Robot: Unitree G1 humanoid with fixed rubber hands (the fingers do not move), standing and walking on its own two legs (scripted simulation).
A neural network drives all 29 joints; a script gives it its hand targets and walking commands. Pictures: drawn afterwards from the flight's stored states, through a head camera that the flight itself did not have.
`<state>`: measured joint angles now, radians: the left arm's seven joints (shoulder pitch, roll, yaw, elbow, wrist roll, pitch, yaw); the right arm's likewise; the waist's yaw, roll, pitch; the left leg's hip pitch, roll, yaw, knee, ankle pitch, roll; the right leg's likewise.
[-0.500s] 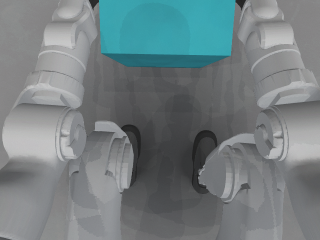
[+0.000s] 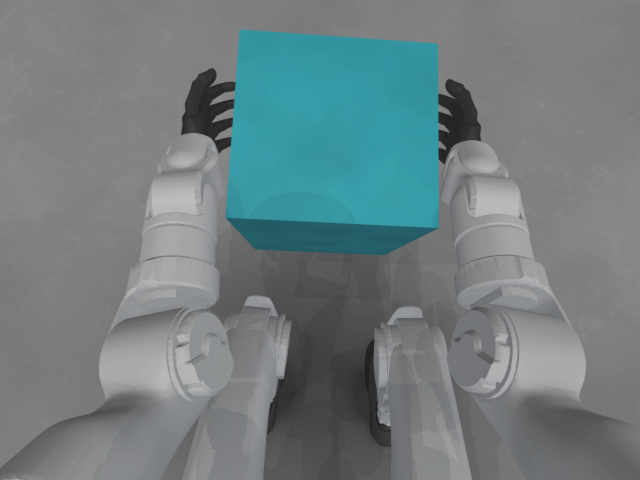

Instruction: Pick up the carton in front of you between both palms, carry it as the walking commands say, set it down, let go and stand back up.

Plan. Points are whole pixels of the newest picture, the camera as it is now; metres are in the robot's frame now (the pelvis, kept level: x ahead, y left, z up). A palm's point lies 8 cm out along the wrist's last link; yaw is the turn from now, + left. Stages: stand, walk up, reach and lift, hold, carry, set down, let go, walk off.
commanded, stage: reach and lift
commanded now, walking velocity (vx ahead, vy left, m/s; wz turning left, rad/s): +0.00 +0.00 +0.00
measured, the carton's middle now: (328, 167) +0.50 +0.02 -0.13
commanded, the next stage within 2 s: none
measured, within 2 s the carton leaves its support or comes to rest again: neither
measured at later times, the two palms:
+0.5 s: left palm (147, 89) +0.47 +0.16 +0.09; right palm (535, 106) +0.48 -0.14 +0.09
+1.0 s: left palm out of the picture +0.42 +0.16 +0.25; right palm out of the picture +0.42 -0.14 +0.24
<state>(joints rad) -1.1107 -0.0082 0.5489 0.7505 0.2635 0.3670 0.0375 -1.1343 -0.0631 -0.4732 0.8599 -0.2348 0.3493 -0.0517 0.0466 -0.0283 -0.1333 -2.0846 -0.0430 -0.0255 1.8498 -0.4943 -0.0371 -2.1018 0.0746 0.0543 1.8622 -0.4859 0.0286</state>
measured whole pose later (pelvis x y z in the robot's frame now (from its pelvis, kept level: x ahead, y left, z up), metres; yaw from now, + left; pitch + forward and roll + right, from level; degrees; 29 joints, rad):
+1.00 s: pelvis +0.07 +0.00 +0.26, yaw -1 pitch +16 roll +0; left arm -0.46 -0.14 0.37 0.52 0.24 0.41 0.01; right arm -0.47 0.12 -0.35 0.56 -0.22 0.41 -0.04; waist 0.03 -0.02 -0.15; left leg -0.83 -0.03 -0.05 0.91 -0.36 -0.02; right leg -0.84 0.04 0.07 0.92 -0.36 0.01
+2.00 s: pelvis +0.10 +0.00 +0.32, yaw -1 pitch -6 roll +0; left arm -0.31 -0.17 0.29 0.33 0.31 0.64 -0.04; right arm -0.31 0.16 -0.29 0.35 -0.30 0.65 0.01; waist 0.02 0.00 0.02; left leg -0.11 -0.02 -0.06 0.41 -0.20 -0.01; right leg -0.11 0.03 0.08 0.41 -0.20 0.00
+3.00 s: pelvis +0.09 +0.00 +0.32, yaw -1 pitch -8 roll +0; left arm -0.28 -0.16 0.23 0.21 0.29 0.76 -0.03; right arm -0.28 0.16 -0.24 0.24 -0.28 0.76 0.01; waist 0.01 -0.01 0.04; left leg -0.04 -0.01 -0.06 0.37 -0.18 -0.01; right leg -0.05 0.03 0.08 0.38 -0.18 0.00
